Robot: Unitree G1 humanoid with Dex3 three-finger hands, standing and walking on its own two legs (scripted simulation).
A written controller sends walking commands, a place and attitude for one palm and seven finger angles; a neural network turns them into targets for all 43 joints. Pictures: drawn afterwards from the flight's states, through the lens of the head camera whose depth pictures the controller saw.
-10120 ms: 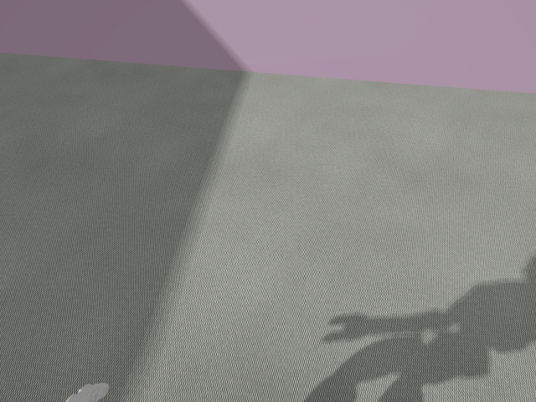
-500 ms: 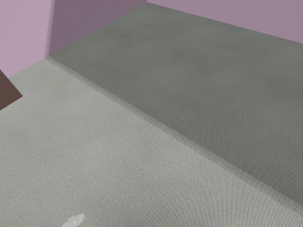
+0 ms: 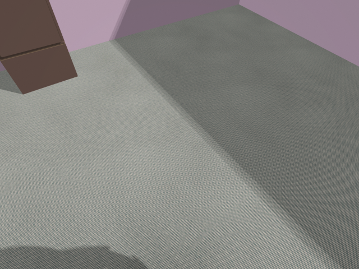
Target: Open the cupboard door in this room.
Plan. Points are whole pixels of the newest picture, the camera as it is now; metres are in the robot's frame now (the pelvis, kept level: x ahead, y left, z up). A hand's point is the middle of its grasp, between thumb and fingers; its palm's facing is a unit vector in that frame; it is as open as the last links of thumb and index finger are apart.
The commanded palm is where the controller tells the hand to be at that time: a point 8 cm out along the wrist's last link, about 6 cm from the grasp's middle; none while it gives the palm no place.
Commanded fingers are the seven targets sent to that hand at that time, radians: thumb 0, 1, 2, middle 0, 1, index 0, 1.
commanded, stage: turn or walk to find it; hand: left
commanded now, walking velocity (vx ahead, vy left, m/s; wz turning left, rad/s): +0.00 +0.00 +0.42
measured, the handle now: out of the picture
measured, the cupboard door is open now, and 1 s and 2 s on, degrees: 0 0 0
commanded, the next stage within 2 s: stand and wait in 0.40 s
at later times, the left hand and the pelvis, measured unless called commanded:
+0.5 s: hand out of the picture +0.03 +0.16 -0.13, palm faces +0.21 -0.94 -0.28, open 7.4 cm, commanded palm none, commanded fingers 0.00 0.90 0.90 -0.20 -0.30 -0.20 -0.30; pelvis -0.02 -0.04 +0.01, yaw +11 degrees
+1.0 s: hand out of the picture -0.12 +0.19 -0.16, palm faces +0.37 -0.90 -0.23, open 7.4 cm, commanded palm none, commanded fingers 0.00 0.90 0.90 -0.20 -0.30 -0.20 -0.30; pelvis -0.06 -0.01 +0.02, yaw +18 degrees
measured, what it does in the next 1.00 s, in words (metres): steps on the spot, turning left: right foot, then left foot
